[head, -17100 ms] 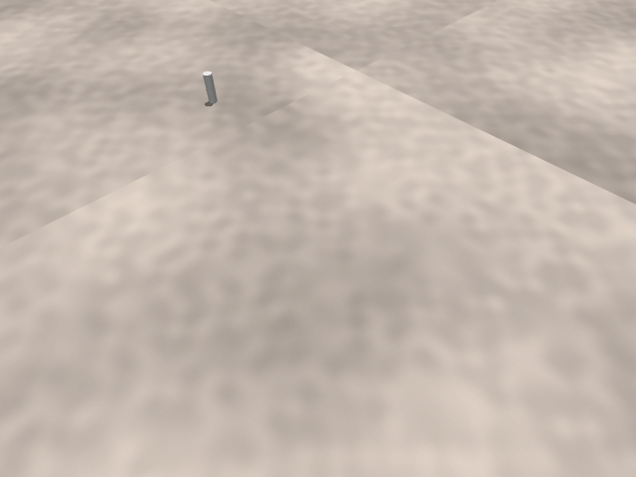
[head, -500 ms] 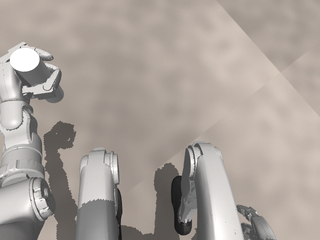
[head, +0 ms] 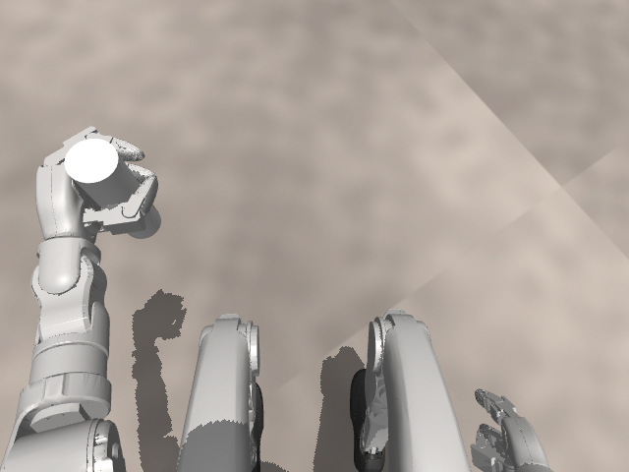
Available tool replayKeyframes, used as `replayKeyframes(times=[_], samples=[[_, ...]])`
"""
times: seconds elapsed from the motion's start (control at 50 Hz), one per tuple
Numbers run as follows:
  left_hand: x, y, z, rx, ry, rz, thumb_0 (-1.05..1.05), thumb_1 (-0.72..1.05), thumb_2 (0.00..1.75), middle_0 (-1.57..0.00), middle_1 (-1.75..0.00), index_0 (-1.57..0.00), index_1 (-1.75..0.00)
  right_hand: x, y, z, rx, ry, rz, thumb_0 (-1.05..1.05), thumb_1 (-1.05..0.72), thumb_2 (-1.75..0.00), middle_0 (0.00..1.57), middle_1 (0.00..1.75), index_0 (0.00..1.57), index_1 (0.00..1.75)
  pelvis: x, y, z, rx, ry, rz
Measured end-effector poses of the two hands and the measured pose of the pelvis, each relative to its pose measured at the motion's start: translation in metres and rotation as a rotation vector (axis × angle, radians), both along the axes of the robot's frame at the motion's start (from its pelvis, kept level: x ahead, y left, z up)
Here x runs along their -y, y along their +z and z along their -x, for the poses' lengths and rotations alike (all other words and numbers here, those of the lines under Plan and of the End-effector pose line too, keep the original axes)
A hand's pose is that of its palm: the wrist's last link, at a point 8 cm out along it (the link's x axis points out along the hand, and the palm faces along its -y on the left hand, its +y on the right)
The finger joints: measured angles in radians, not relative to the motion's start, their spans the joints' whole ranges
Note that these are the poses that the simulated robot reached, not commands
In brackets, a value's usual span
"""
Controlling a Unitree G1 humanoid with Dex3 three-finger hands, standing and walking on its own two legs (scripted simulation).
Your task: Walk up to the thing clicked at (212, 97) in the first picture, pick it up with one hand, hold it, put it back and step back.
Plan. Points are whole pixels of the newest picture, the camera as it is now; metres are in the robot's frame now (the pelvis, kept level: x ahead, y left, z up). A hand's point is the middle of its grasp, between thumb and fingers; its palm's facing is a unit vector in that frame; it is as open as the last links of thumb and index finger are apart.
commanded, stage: lift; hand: left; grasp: from the side
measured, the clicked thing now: (121, 196) +0.43 +0.24 -0.02
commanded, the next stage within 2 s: hold in 1.42 s
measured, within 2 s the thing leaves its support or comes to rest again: neither
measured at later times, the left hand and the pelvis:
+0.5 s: hand (55, 117) +0.40 +0.21 +0.17, palm faces +0.19 -0.98 -0.04, open 6.4 cm; pelvis +0.04 +0.00 +0.15, yaw +1 degrees
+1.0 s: hand (5, 26) +0.40 +0.19 +0.25, palm faces +0.19 -0.98 -0.02, open 6.4 cm; pelvis +0.07 +0.00 +0.22, yaw +2 degrees
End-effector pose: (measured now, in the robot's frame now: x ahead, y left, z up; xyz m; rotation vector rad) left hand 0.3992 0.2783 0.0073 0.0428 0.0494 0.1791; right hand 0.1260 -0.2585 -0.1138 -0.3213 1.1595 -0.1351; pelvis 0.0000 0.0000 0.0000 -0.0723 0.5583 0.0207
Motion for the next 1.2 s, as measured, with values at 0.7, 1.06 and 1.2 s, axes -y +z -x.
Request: replayKeyframes(times=[0.7,1.06,1.2], samples=[[0.027,0.204,0.028,-0.024,0.003,0.023,0.02,0.04,1.08,-0.9,-1.03,-0.97,-1.02,-0.022,0.2,-0.058,0.171,0.008,-0.036,0.01,-0.91,-0.89,0.21,0.3,0.2,0.3,-0.005,0.187,-0.052,0.244,0.014,-0.023],[0.037,0.251,0.026,-0.004,0.014,0.029,0.02,0.04,1.08,-0.9,-1.04,-0.97,-1.03,-0.03,0.235,-0.069,0.172,0.009,-0.065,0.01,-0.91,-0.9,0.21,0.3,0.2,0.3,-0.003,0.224,-0.069,0.331,0.016,-0.037],[0.041,0.26,0.028,-0.001,0.015,0.034,0.02,0.04,1.08,-0.9,-1.04,-0.97,-1.03,-0.024,0.245,-0.07,0.179,0.008,-0.058,0.01,-0.91,-0.89,0.21,0.3,0.2,0.3,0.0,0.233,-0.071,0.36,0.017,-0.042]])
